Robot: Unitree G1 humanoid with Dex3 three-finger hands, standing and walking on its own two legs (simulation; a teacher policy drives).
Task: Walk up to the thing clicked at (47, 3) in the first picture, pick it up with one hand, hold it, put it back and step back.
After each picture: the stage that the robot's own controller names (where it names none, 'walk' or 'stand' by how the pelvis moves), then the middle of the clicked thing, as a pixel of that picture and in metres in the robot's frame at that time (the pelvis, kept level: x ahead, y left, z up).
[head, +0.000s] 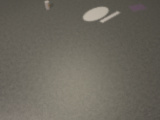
stand; (47, 5) +2.31 +0.52 -0.72
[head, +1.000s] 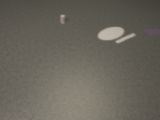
walk; (62, 19) +2.19 +0.21 -0.70
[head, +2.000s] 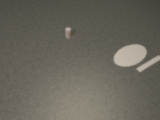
walk; (68, 33) +1.53 +0.10 -0.71
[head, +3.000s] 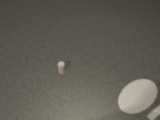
walk; (61, 67) +1.03 +0.14 -0.71
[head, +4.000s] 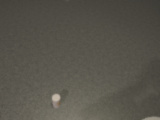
walk; (56, 101) +0.67 +0.16 -0.71
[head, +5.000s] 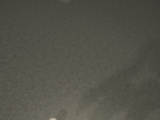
stand; out of the picture +0.45 +0.18 -0.71
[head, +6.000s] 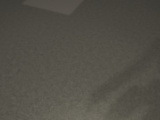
stand; out of the picture +0.40 +0.20 -0.73
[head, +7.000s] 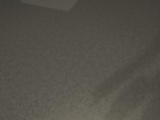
walk; out of the picture +0.35 +0.24 -0.72
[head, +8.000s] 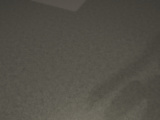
stand; out of the picture +0.34 +0.17 -0.72
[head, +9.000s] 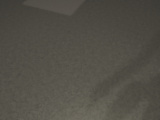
stand; out of the picture +0.33 +0.20 -0.73
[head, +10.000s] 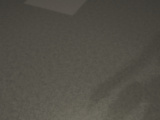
stand; out of the picture +0.33 +0.18 -0.73
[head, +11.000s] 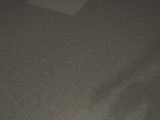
stand; out of the picture +0.33 +0.18 -0.73
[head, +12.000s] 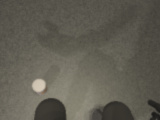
go down; (40, 87) +0.39 +0.21 -0.44
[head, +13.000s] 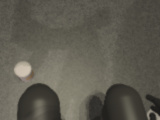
go down; (25, 72) +0.40 +0.25 -0.31
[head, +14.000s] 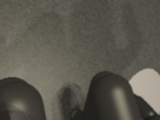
close in; out of the picture +0.38 +0.28 -0.23
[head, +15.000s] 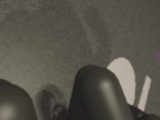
close; out of the picture +0.38 +0.30 -0.21
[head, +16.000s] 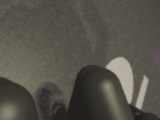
lift; out of the picture +0.37 +0.30 -0.22
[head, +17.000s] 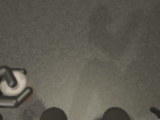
lift; (20, 90) +0.33 +0.21 -0.03
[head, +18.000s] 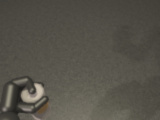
hold; (37, 102) +0.31 +0.17 -0.01
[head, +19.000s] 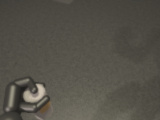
hold; (39, 102) +0.32 +0.16 -0.02
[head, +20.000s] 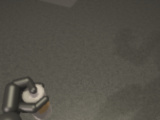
hold; (38, 103) +0.31 +0.17 -0.01
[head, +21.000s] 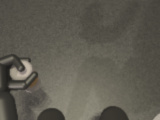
crouch; (27, 77) +0.39 +0.19 -0.08
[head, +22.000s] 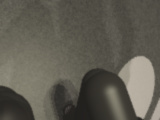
lower; out of the picture +0.38 +0.29 -0.23
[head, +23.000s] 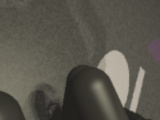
lower; out of the picture +0.39 +0.30 -0.22
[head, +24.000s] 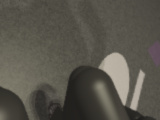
lower; out of the picture +0.39 +0.30 -0.22
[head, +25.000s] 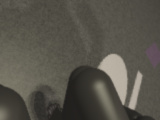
lower; out of the picture +0.39 +0.31 -0.22
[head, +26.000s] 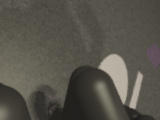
lower; out of the picture +0.38 +0.31 -0.22
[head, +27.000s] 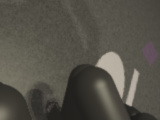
withdraw; out of the picture +0.37 +0.29 -0.22
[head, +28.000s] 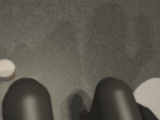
stand; (5, 72) +0.39 +0.26 -0.28
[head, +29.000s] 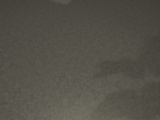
stand; out of the picture +0.33 +0.17 -0.64
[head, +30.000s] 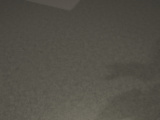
stand; out of the picture +0.35 +0.19 -0.67
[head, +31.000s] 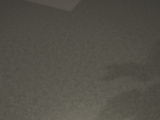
stand; out of the picture +0.34 +0.18 -0.67
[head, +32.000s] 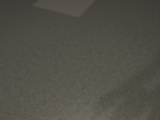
stand; out of the picture +0.37 +0.16 -0.72
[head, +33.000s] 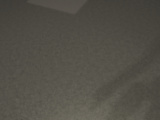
stand; out of the picture +0.33 +0.18 -0.73
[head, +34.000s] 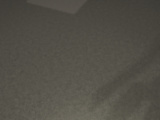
walk; out of the picture +0.33 +0.18 -0.73
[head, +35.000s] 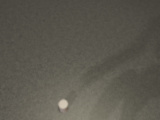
walk; (63, 106) +0.47 +0.13 -0.71
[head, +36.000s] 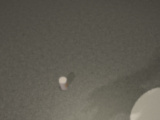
walk; (63, 83) +0.74 +0.22 -0.69
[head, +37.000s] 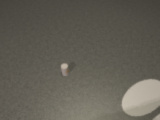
stand; (64, 69) +0.98 +0.20 -0.71
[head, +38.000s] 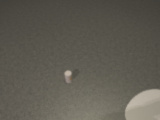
stand; (68, 76) +0.95 +0.16 -0.72
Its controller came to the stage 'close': yes
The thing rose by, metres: 0.69
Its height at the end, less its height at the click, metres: +0.00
